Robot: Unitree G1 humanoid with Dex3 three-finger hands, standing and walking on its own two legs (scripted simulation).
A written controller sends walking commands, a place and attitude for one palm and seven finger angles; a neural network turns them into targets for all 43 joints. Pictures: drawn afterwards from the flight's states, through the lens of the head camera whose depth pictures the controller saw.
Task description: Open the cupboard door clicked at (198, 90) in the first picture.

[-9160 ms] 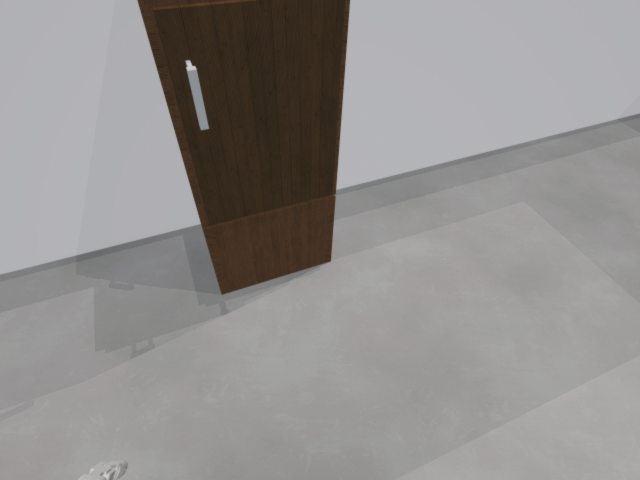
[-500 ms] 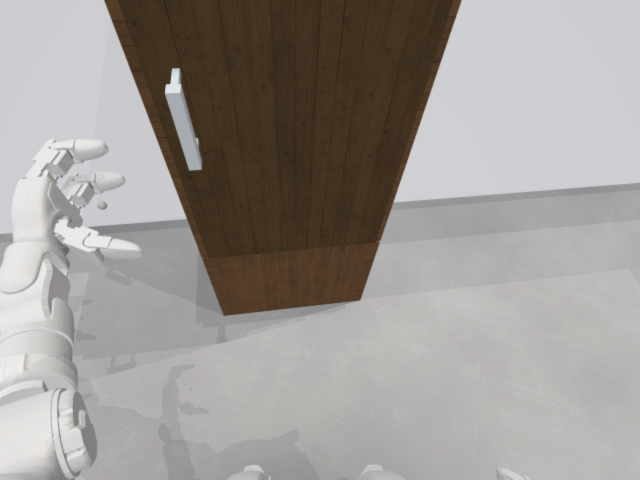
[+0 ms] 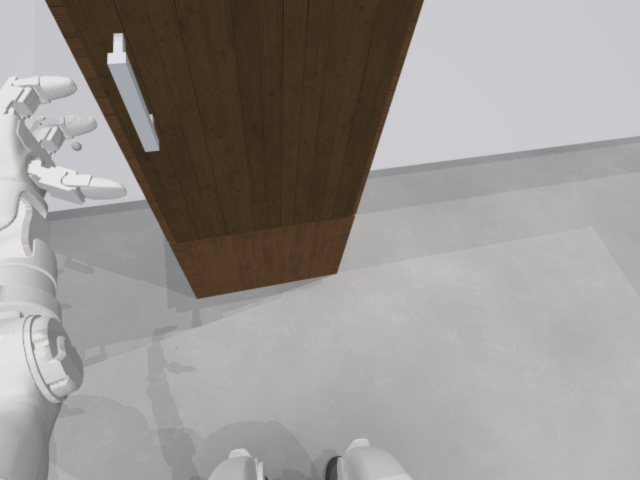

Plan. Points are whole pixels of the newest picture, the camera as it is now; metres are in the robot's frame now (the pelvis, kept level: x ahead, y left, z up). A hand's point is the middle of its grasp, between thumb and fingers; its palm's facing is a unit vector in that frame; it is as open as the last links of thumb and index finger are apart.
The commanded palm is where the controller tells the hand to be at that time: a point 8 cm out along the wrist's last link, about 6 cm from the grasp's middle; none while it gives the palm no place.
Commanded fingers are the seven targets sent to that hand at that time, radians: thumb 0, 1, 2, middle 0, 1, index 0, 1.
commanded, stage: move the hooked fingers beside the handle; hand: left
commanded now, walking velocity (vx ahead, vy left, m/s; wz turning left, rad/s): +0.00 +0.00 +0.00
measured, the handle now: (136, 96) +0.58 +0.21 +0.09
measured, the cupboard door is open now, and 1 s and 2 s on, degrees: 0 0 0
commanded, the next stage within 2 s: slide the fingers in behind the handle in 0.98 s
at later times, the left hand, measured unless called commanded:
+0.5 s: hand (86, 135) +0.53 +0.26 +0.07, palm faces +0.17 -0.99 -0.02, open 14.0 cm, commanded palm +0.50 +0.30 +0.08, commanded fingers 0.00 -0.50 0.30 -0.30 -1.20 -0.30 -1.20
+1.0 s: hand (81, 136) +0.52 +0.26 +0.08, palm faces +0.16 -0.99 -0.01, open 14.0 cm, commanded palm +0.49 +0.30 +0.08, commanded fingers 0.00 -0.50 0.30 -0.30 -1.20 -0.30 -1.20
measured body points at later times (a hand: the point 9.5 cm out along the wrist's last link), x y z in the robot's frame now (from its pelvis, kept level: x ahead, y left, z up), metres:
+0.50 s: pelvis +0.01 -0.01 +0.00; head +0.16 +0.02 +0.42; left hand +0.51 +0.31 +0.08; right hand -0.02 -0.27 -0.10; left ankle +0.00 +0.09 -0.69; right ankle +0.01 -0.12 -0.69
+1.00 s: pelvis +0.01 +0.00 +0.00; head +0.14 +0.03 +0.43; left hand +0.50 +0.32 +0.09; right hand +0.02 -0.26 -0.11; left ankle +0.00 +0.09 -0.69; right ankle +0.01 -0.12 -0.69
